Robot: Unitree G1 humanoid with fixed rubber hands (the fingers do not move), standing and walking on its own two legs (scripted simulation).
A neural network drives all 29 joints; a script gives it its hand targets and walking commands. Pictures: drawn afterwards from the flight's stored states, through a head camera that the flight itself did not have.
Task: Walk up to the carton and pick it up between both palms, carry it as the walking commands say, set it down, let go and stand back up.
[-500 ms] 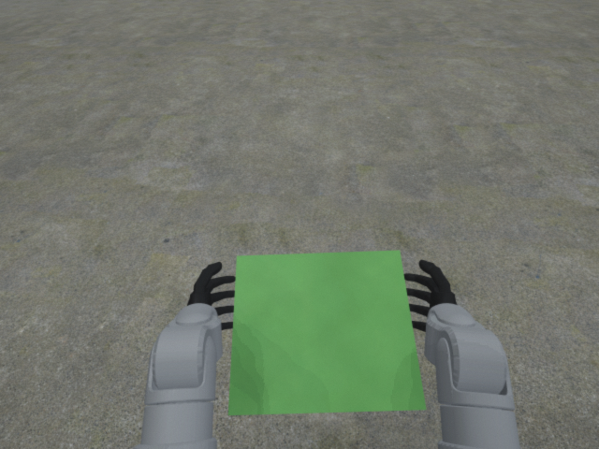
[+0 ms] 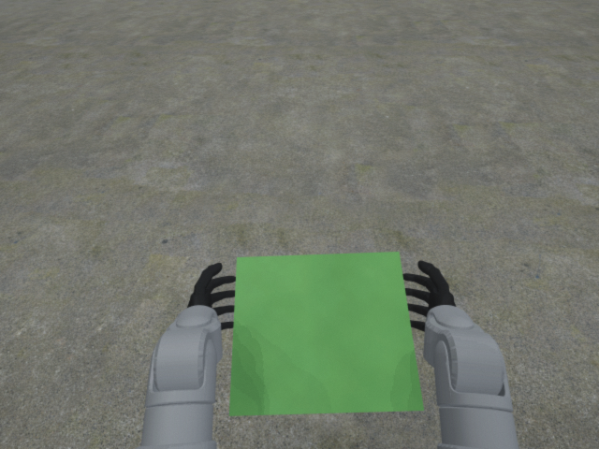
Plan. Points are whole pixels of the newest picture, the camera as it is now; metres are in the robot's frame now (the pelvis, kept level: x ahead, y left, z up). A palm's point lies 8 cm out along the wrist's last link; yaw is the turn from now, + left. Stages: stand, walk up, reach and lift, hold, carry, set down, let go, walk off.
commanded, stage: carry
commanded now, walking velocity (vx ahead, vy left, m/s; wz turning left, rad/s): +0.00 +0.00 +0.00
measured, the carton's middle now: (319, 337) +0.30 +0.00 -0.03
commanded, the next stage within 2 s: none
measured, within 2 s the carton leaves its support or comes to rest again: neither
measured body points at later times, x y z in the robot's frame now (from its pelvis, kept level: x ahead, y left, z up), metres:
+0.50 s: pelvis +0.01 +0.00 +0.00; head -0.01 +0.00 +0.45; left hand +0.30 +0.16 +0.06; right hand +0.30 -0.15 +0.05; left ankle +0.02 +0.13 -0.73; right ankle +0.01 -0.09 -0.73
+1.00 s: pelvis +0.01 +0.01 +0.00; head -0.01 +0.00 +0.45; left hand +0.30 +0.16 +0.06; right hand +0.30 -0.15 +0.05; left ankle +0.02 +0.13 -0.73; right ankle +0.01 -0.09 -0.73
